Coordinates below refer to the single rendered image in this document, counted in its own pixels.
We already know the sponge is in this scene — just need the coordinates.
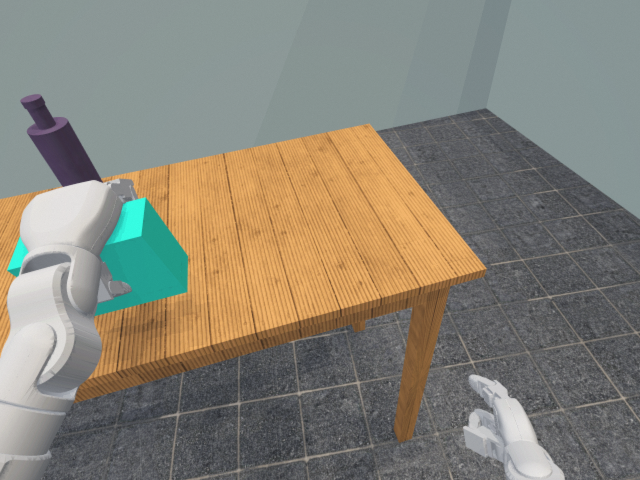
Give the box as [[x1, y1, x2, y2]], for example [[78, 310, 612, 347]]
[[7, 197, 188, 316]]

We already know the robot right hand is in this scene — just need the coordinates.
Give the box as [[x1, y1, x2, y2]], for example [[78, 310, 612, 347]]
[[463, 375, 539, 463]]

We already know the robot left hand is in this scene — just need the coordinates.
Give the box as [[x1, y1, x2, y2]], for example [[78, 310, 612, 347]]
[[20, 179, 139, 304]]

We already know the robot left forearm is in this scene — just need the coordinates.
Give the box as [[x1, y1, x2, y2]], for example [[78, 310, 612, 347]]
[[0, 244, 102, 480]]

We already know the robot right forearm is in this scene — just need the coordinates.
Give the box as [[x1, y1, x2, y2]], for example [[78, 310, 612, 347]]
[[503, 441, 565, 480]]

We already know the table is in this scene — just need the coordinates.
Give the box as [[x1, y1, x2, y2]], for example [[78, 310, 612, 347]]
[[0, 124, 487, 443]]

